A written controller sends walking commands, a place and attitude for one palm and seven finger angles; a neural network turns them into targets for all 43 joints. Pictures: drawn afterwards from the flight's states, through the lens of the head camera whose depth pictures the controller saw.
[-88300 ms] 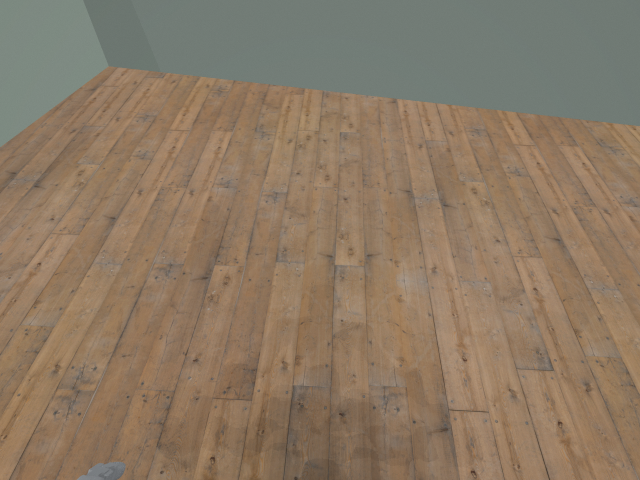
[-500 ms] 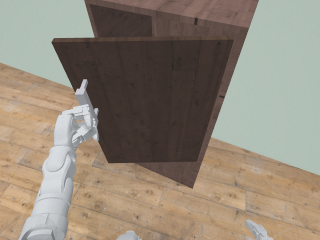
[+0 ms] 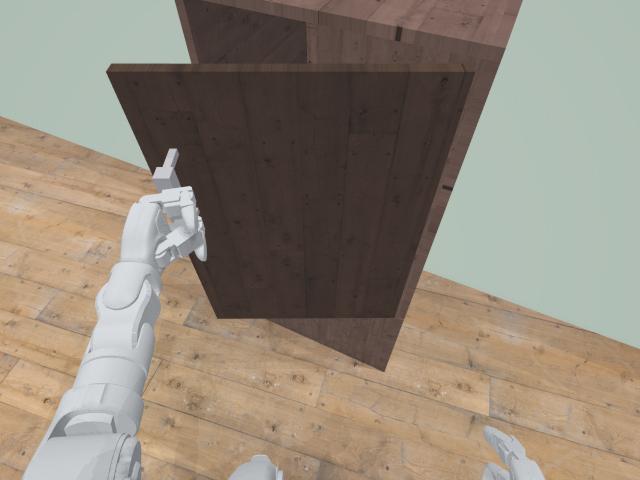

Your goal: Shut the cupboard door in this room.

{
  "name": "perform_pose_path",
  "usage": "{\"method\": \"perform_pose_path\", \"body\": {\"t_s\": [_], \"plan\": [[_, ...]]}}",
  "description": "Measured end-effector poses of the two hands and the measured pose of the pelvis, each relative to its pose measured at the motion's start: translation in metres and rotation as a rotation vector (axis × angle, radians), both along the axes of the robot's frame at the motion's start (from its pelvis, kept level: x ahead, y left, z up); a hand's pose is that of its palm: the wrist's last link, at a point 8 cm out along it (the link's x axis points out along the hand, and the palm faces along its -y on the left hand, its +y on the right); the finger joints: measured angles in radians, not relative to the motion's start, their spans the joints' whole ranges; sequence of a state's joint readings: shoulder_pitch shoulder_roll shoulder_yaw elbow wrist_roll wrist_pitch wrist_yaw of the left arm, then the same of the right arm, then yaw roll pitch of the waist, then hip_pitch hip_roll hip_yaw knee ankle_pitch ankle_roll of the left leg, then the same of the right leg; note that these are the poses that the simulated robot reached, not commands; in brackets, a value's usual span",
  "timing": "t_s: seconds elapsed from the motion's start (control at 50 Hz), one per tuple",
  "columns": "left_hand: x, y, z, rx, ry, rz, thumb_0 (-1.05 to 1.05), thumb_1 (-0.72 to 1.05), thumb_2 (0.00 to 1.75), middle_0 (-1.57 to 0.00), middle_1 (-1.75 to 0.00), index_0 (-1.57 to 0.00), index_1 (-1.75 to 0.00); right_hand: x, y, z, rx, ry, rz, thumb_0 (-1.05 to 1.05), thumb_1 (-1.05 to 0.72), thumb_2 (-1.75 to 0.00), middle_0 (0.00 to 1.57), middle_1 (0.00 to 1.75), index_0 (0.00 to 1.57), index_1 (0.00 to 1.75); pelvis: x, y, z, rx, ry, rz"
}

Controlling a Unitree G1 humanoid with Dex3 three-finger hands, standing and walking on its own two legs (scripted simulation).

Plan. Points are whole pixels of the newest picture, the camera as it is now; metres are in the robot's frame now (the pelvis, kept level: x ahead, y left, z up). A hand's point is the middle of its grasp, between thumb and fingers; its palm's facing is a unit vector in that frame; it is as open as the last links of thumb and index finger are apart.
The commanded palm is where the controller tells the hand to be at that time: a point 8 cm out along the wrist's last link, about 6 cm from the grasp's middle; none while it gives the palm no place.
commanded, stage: push the door shut along its arc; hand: left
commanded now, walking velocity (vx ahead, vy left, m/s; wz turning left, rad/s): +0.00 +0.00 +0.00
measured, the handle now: (181, 197) +0.47 +0.21 +0.08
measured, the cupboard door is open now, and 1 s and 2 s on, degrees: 25 6 0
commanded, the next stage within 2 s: pull the fist back off the door in 1.64 s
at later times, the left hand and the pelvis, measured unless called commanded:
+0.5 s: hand (216, 200) +0.45 +0.16 +0.09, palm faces -0.15 -0.99 -0.01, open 3.1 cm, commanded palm +0.45 +0.20 +0.09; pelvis -0.01 +0.01 -0.02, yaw +0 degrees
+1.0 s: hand (237, 171) +0.51 +0.14 +0.09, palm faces -0.27 -0.96 -0.01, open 3.1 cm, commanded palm +0.52 +0.17 +0.09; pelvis -0.01 +0.01 -0.03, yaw -2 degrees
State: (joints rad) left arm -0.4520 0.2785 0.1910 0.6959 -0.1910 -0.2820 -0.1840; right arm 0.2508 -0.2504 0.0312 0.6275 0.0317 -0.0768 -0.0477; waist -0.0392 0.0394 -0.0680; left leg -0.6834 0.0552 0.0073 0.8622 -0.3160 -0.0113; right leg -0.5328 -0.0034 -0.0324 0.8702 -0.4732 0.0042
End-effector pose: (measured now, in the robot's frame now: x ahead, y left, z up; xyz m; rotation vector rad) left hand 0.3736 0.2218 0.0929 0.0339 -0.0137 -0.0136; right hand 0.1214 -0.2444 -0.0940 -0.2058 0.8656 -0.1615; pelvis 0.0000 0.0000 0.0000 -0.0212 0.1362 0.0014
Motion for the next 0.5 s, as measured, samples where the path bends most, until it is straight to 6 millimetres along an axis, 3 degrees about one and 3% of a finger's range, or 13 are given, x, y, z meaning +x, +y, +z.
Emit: {"method": "perform_pose_path", "body": {"t_s": [0.26, 0.5], "plan": [[0.032, 0.004, 0.0, -0.006, 0.011, -0.062, 0.02, 0.9, 0.9, -1.33, -1.5, -1.31, -1.5, -0.048, -0.017, -0.018, -0.039, 0.162, -0.054, 0.01, -0.91, -0.9, 0.2, 0.3, 0.21, 0.3, -0.003, 0.002, -0.008, -0.009, 0.045, 0.008], [0.067, -0.01, 0.0, -0.017, 0.023, -0.133, 0.02, 0.9, 0.9, -1.31, -1.5, -1.31, -1.5, -0.082, -0.017, -0.025, -0.05, 0.233, -0.108, 0.0, -0.91, -0.9, 0.2, 0.3, 0.21, 0.3, -0.007, 0.006, -0.015, -0.018, 0.091, -0.001]]}}
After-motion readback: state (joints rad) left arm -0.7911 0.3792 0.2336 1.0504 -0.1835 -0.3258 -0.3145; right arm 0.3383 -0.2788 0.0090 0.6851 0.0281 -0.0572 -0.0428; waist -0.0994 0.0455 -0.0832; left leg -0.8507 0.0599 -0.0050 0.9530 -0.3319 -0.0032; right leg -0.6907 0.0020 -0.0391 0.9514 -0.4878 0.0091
